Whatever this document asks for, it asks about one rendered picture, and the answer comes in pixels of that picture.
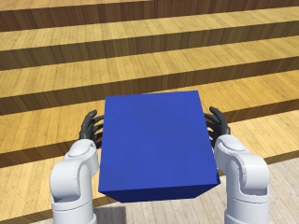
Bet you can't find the carton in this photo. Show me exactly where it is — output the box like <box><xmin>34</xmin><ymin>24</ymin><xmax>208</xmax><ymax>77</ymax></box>
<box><xmin>98</xmin><ymin>90</ymin><xmax>221</xmax><ymax>203</ymax></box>

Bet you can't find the robot right forearm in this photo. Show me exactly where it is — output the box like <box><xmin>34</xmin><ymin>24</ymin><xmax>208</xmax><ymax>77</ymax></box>
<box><xmin>213</xmin><ymin>134</ymin><xmax>274</xmax><ymax>224</ymax></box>

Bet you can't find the robot right hand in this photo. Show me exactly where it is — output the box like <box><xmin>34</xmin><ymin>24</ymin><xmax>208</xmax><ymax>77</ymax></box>
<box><xmin>204</xmin><ymin>106</ymin><xmax>231</xmax><ymax>149</ymax></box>

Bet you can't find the robot left forearm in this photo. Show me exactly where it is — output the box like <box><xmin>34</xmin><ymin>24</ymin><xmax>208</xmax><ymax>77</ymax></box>
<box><xmin>50</xmin><ymin>139</ymin><xmax>100</xmax><ymax>224</ymax></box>

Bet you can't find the robot left hand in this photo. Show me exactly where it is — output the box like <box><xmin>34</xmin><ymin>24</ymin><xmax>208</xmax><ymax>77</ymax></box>
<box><xmin>78</xmin><ymin>109</ymin><xmax>104</xmax><ymax>149</ymax></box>

